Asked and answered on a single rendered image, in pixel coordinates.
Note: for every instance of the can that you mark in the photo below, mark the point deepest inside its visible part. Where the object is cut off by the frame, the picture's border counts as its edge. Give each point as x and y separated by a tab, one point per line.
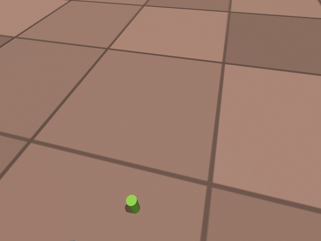
133	204

